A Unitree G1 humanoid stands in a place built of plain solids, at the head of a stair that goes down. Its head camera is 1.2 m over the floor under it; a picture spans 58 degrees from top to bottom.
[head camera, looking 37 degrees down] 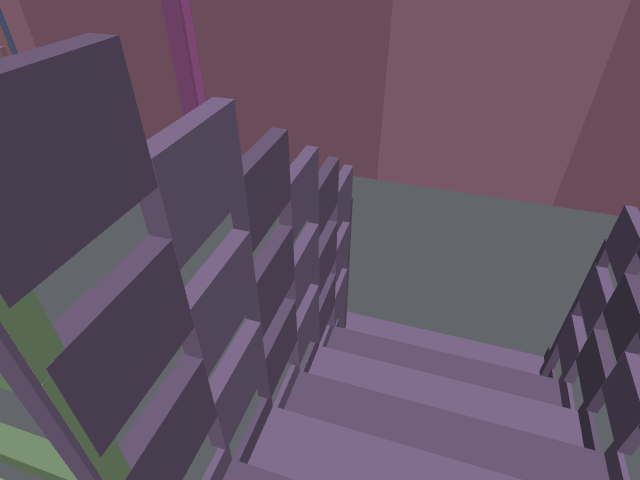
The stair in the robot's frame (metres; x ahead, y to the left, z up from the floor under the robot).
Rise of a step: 0.17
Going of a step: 0.30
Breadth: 1.32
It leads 18 degrees to the right of straight ahead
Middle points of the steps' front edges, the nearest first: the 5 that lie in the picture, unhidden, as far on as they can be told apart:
0.77 -0.42 -0.33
1.05 -0.51 -0.50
1.34 -0.61 -0.67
1.63 -0.70 -0.83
1.91 -0.79 -1.00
